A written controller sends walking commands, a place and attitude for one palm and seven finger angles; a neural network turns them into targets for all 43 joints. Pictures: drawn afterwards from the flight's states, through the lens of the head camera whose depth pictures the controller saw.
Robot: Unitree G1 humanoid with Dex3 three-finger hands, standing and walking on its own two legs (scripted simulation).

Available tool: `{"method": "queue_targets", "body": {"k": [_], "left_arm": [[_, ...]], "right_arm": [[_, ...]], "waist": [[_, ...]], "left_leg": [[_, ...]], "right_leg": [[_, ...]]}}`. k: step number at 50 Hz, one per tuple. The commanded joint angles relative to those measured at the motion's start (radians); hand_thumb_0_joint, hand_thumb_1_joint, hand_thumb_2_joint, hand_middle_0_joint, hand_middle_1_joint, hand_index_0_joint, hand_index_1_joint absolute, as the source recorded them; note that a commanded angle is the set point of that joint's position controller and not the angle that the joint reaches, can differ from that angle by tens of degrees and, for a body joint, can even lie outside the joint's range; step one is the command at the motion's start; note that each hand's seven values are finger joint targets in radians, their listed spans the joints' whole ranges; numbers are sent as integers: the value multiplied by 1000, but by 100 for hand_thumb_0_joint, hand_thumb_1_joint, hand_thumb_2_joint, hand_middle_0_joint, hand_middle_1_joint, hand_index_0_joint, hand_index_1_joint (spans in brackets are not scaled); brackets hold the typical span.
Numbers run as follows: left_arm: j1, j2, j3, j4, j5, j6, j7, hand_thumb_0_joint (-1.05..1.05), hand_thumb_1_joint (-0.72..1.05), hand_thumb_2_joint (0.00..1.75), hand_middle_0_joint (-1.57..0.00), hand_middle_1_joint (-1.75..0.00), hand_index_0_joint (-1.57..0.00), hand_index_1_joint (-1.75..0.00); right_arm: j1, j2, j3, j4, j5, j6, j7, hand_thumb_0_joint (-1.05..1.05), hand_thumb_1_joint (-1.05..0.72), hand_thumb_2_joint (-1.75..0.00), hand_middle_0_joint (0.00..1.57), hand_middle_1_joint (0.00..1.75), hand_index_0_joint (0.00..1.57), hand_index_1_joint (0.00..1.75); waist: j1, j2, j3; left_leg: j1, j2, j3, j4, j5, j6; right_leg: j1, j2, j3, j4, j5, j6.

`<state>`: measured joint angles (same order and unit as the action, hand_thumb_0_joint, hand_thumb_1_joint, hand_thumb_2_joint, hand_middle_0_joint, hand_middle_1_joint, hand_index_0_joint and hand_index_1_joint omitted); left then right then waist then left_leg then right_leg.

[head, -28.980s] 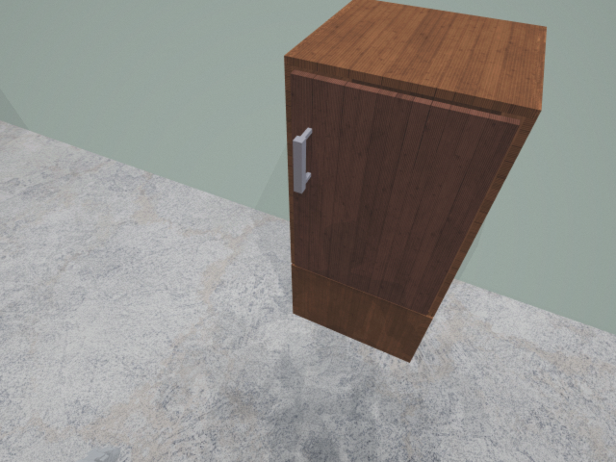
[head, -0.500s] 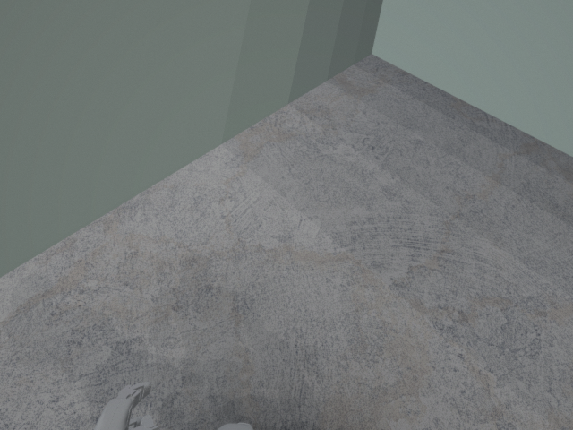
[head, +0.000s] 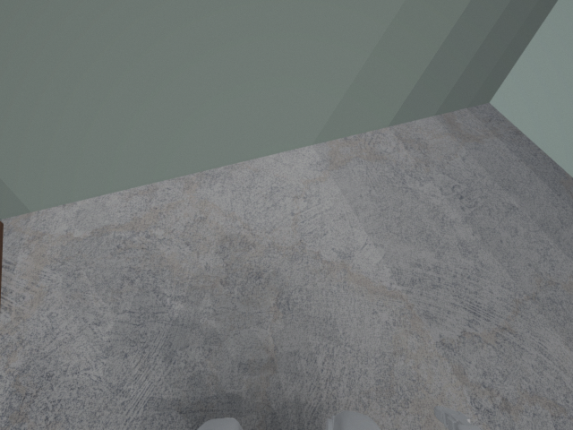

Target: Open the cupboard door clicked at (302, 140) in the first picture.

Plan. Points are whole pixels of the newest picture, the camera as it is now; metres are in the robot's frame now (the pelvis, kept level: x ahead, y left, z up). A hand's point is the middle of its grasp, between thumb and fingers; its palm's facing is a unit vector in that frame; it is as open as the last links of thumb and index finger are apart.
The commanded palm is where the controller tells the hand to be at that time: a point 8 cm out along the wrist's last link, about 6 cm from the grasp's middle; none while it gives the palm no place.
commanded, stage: turn to face it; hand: left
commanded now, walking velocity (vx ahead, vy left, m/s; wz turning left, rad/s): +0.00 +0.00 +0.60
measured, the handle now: out of the picture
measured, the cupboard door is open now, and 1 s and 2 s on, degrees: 46 46 46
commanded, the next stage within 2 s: none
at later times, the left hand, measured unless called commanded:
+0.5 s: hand out of the picture +0.04 +0.16 -0.14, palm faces +0.28 -0.92 -0.26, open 7.4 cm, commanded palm none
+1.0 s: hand out of the picture -0.02 +0.22 -0.15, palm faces +0.58 -0.77 -0.26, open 7.4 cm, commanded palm none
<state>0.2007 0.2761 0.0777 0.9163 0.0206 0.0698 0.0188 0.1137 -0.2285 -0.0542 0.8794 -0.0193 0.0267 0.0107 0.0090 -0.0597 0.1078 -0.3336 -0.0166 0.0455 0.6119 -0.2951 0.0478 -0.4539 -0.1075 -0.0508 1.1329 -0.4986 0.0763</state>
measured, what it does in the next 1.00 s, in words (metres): steps on the spot, turning left: right foot, then left foot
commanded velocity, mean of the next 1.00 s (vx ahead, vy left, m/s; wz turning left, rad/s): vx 0.00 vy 0.00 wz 0.60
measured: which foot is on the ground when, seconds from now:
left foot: down 0.00-0.32, up 0.34-0.68, down 0.70-1.00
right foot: up 0.00-0.30, down 0.32-0.68, up 0.70-1.00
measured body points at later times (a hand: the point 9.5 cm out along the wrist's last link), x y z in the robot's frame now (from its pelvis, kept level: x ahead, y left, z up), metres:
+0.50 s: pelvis +0.01 -0.05 +0.01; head +0.06 -0.05 +0.46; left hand +0.03 +0.21 -0.12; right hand +0.14 -0.29 -0.14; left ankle -0.04 +0.07 -0.65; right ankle +0.02 -0.17 -0.73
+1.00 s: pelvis +0.02 -0.02 +0.01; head +0.05 +0.02 +0.46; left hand -0.05 +0.26 -0.13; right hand +0.24 -0.18 -0.12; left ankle -0.04 +0.07 -0.73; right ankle +0.11 -0.16 -0.67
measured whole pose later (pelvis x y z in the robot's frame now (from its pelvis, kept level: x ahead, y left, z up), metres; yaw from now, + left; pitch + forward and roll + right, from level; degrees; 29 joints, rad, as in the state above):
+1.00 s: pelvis +0.02 -0.02 +0.01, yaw +35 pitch +1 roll -1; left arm 0.14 0.26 0.07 0.87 0.02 0.05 0.01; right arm 0.16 -0.21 -0.05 0.91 -0.02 0.04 0.01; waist 0.00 -0.02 0.09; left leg -0.27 -0.03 -0.07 0.50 -0.24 0.02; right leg -0.46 -0.07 0.00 0.93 -0.42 0.08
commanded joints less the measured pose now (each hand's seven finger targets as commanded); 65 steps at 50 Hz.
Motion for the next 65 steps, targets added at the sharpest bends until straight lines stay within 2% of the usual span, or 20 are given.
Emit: {"method": "queue_targets", "body": {"k": [1,9,13,14,16,17,21,28,32,33,34,35,41,49,53,54,56,57,61,65], "left_arm": [[-26,55,13,-101,-1,-39,-11,0,90,90,-20,-30,-20,-30],[-77,41,7,-140,-6,-41,-6,0,90,90,-20,-30,-20,-30],[12,48,9,-126,-12,-55,1,0,90,90,-20,-30,-20,-30],[53,67,17,-118,-11,-64,5,0,90,90,-20,-30,-20,-30],[70,200,37,-130,14,-77,17,0,90,90,-20,-30,-20,-30],[36,175,26,-135,4,-74,19,0,90,90,-20,-30,-20,-30],[-62,79,2,-146,0,-81,19,0,90,90,-20,-30,-20,-30],[73,146,24,-92,9,-78,13,0,90,90,-20,-30,-20,-30],[64,160,36,-86,3,-71,5,0,90,90,-20,-30,-20,-30],[54,149,35,-95,-5,-68,1,0,90,90,-20,-30,-20,-30],[54,80,25,-132,-12,-61,-7,0,90,90,-20,-30,-20,-30],[-21,51,3,-171,-5,-55,-3,0,90,90,-20,-30,-20,-30],[-33,52,12,-99,-2,-40,-12,0,90,90,-20,-30,-20,-30],[-77,45,4,-137,-9,-42,-7,0,90,90,-20,-30,-20,-30],[7,48,8,-126,-14,-58,-1,0,90,90,-20,-30,-20,-30],[54,73,16,-116,-13,-68,4,0,90,90,-20,-30,-20,-30],[91,212,37,-121,13,-78,16,0,90,90,-20,-30,-20,-30],[59,166,26,-125,2,-80,21,0,90,90,-20,-30,-20,-30],[-66,76,2,-150,0,-81,18,0,90,90,-20,-30,-20,-30],[34,105,13,-113,3,-84,17,0,90,90,-20,-30,-20,-30]], "right_arm": [[63,-199,-46,-42,-1,-20,-25,0,-90,-90,20,30,20,30],[67,-210,-64,-36,-9,-4,-14,0,-90,-90,20,30,20,30],[25,-198,-72,-52,-4,5,-14,0,-90,-90,20,30,20,30],[16,-182,-71,-58,2,5,-12,0,-90,-90,20,30,20,30],[26,-94,-62,-89,13,1,0,0,-90,-90,20,30,20,30],[29,-126,-68,-79,-1,11,2,0,-90,-90,20,30,20,30],[38,-94,-56,-30,5,30,20,0,-90,-90,20,30,20,30],[-73,-55,-31,-50,12,23,27,0,-90,-90,20,30,20,30],[3,-82,-35,-39,10,8,21,0,-90,-90,20,30,20,30],[70,-126,-46,-23,5,0,21,0,-90,-90,20,30,20,30],[148,-253,-77,-18,-6,-10,14,0,-90,-90,20,30,20,30],[223,-311,-88,2,-2,-3,4,0,-90,-90,20,30,20,30],[61,-200,-47,-35,-3,-19,-28,0,-90,-90,20,30,20,30],[62,-211,-60,-35,-9,-7,-18,0,-90,-90,20,30,20,30],[17,-201,-69,-49,-3,2,-18,0,-90,-90,20,30,20,30],[10,-180,-66,-56,4,2,-16,0,-90,-90,20,30,20,30],[17,-103,-59,-87,14,-1,-3,0,-90,-90,20,30,20,30],[24,-136,-66,-64,1,14,-3,0,-90,-90,20,30,20,30],[45,-96,-57,-20,3,33,21,0,-90,-90,20,30,20,30],[-33,-66,-39,-29,7,31,23,0,-90,-90,20,30,20,30]], "waist": [[-25,180,-162],[-36,214,-139],[5,209,-163],[30,162,-175],[48,-237,-167],[24,-161,-151],[-36,-135,-98],[36,-151,-107],[-8,-137,-157],[-51,-45,-196],[-91,278,-259],[-125,343,-265],[-27,193,-162],[-33,213,-144],[10,216,-161],[36,158,-174],[56,-231,-178],[32,-175,-149],[-39,-159,-96],[13,-122,-114]], "left_leg": [[187,242,-266,-257,458,108],[108,214,-371,-266,281,113],[-1,171,-411,-187,287,84],[-70,131,-388,-132,219,46],[-303,-90,-96,296,-300,-89],[-276,-30,-131,495,-290,-80],[-261,33,-74,611,-117,-114],[-146,22,42,219,-172,-109],[54,0,74,-56,-16,-83],[222,37,26,-168,144,-59],[418,314,-350,-196,495,74],[404,458,-486,-212,731,199],[213,242,-254,-237,559,103],[150,216,-341,-233,439,111],[39,175,-386,-156,418,80],[-46,136,-371,-92,319,42],[-275,-83,-96,342,-332,-90],[-254,-22,-148,531,-295,-82],[-237,34,-82,635,-104,-111],[-200,36,-8,386,-154,-123]], "right_leg": [[-92,7,58,-14,102,12],[27,70,40,-288,84,1],[257,110,22,-560,187,-19],[370,79,42,-702,257,-28],[457,-363,440,-891,314,-205],[347,-374,382,-871,358,-251],[307,-204,88,-791,614,-194],[408,-246,-9,-712,785,-188],[352,-239,-83,-565,750,-125],[240,-220,-116,-424,660,-81],[-43,-75,-160,-178,134,0],[-149,-18,-54,-36,-209,4],[-111,-4,51,11,89,13],[23,65,30,-286,72,8],[251,106,12,-561,198,-10],[385,69,41,-709,287,-20],[471,-384,430,-863,456,-204],[358,-371,387,-857,447,-241],[283,-201,79,-809,543,-183],[392,-229,11,-762,706,-192]]}}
